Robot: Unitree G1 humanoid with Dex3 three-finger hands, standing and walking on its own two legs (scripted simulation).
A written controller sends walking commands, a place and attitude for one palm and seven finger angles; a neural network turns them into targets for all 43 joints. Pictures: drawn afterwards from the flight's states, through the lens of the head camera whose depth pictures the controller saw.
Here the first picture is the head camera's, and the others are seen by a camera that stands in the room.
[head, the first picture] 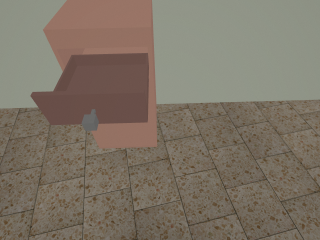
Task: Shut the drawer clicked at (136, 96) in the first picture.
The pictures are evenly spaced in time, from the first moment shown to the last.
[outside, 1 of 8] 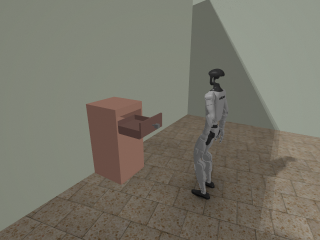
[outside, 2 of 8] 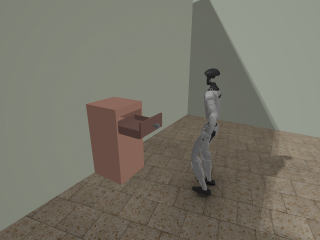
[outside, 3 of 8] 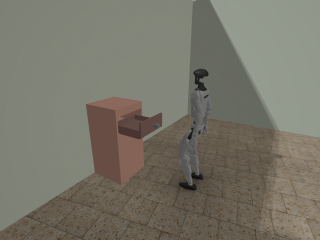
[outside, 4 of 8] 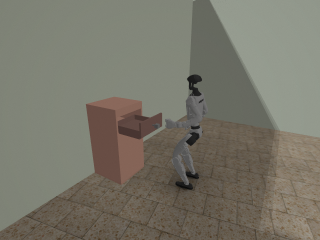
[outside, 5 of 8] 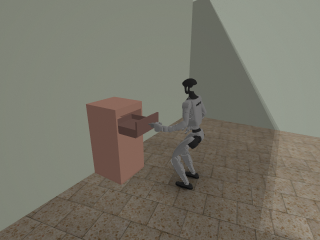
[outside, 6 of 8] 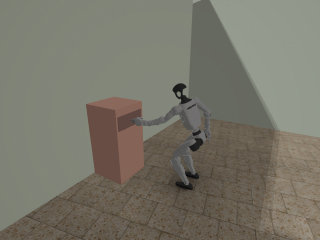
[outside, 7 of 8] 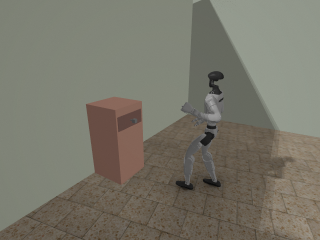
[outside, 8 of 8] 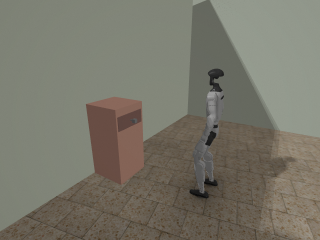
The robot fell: no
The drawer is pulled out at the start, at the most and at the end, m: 0.30 0.30 0.00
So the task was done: yes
